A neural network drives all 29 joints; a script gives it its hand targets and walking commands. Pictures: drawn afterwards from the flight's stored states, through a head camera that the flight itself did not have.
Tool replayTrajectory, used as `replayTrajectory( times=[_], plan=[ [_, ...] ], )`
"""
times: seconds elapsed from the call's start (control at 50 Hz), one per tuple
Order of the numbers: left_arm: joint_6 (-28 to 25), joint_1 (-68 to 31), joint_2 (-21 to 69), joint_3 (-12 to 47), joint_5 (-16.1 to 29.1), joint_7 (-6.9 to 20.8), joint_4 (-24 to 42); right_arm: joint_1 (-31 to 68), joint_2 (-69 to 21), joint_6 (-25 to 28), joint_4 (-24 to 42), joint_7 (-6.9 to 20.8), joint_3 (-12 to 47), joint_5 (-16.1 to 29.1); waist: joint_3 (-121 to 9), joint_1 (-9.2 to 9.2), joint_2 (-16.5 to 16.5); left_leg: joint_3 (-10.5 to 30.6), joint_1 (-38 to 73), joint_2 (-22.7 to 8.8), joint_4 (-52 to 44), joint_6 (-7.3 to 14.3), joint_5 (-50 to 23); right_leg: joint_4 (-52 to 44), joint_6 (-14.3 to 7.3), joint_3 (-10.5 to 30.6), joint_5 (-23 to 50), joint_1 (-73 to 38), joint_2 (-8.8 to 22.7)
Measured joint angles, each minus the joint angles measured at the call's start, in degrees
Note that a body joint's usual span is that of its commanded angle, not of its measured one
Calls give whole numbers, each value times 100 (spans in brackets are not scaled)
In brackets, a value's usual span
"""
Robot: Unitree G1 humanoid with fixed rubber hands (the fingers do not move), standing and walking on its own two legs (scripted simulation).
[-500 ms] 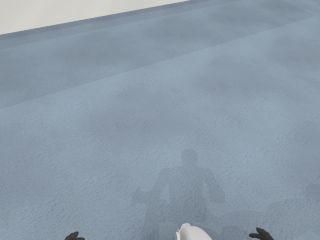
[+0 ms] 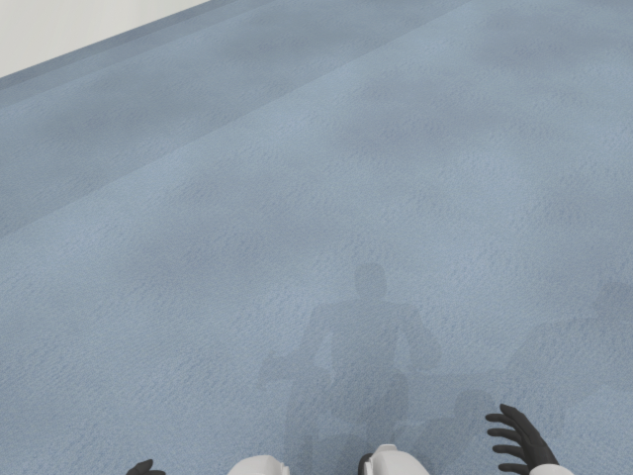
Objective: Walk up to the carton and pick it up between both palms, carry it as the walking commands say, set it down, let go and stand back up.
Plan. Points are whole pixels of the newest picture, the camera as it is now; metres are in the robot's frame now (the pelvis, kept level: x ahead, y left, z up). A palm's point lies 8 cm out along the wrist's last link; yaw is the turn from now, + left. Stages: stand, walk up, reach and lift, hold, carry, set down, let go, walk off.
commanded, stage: walk up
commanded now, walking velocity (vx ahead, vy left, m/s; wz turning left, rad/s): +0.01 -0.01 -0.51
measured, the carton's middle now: out of the picture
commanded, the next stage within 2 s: none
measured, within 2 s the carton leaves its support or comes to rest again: neither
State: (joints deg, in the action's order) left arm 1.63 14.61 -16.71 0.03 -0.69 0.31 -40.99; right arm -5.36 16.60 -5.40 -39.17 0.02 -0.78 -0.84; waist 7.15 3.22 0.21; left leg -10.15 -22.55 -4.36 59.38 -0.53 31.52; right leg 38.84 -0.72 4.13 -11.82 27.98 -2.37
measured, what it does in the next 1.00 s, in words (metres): steps to the right, turning right: left foot, then right foot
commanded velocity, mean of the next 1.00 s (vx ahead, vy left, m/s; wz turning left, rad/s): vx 0.26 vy -0.03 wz -0.51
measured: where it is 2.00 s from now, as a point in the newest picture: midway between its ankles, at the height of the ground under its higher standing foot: (481, 348)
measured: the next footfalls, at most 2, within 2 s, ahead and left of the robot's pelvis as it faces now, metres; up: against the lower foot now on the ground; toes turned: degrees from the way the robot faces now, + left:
left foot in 0.18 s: +0.05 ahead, +0.08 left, +0.00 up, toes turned +5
right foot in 0.78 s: +0.14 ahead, -0.23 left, +0.00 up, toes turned -18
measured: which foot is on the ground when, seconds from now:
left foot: up 0.00-0.16, down 0.18-0.76, up 0.78-1.00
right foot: down 0.00-0.18, up 0.20-0.76, down 0.78-1.00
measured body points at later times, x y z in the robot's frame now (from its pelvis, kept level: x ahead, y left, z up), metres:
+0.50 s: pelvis +0.01 +0.00 +0.01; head +0.04 +0.02 +0.46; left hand +0.16 +0.23 -0.12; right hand +0.10 -0.28 -0.08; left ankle +0.01 +0.08 -0.72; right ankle -0.03 -0.19 -0.62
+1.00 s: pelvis +0.12 -0.14 +0.02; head +0.14 -0.18 +0.47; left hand +0.25 +0.08 -0.09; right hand +0.18 -0.45 -0.09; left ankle +0.10 -0.04 -0.65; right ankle +0.10 -0.22 -0.72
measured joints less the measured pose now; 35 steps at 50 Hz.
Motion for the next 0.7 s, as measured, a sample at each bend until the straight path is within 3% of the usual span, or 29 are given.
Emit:
replayTrajectory(
  times=[0.08,0.16,0.2,0.24,0.32,0.4,0.48,0.56,0.7],
  plan=[
    [12,4,8,1,0,-32,1,136,-32,89,192,3,0,0,-155,5,-102,18,-390,126,-194,0,3,-475,-10,185,373,-3,-185],
    [60,6,35,3,0,-32,0,123,-61,105,256,3,0,0,-341,-65,-174,31,-69,216,-1417,0,8,-725,-6,306,582,4,-372],
    [115,2,62,3,0,-32,-4,61,-80,125,264,3,-1,0,-348,-192,-197,25,225,215,-2099,147,-663,-585,72,329,266,-6,-446],
    [146,2,168,4,-26,-32,-6,-125,-20,114,229,3,-3,0,-330,-312,-125,22,370,133,-2143,315,-1144,309,94,257,-584,126,-468],
    [164,4,259,2,-33,47,-5,-394,22,111,-68,-21,-1,0,-278,-330,-100,-81,815,20,-2405,421,-1164,2531,95,192,-663,389,-176],
    [212,5,130,-1,-33,65,-1,-454,-95,116,-128,-29,2,0,-324,-297,-155,-184,922,-86,-2492,392,-1147,3398,95,197,-673,395,215],
    [226,6,13,1,-32,66,2,-455,-273,223,-27,-29,2,0,-358,-290,-231,-428,973,-169,-2492,317,-1080,3197,95,197,-680,402,443],
    [228,7,68,4,-32,98,4,-506,-321,293,-57,-29,1,0,-350,-293,-235,-753,1077,-183,-2492,218,-998,2187,95,73,-682,400,617],
    [216,6,178,1,-32,309,3,-1088,44,473,-626,-30,-74,-6,-631,-375,61,-1005,1557,-279,-2492,-157,-675,1686,95,-207,-712,379,719]
  ],
)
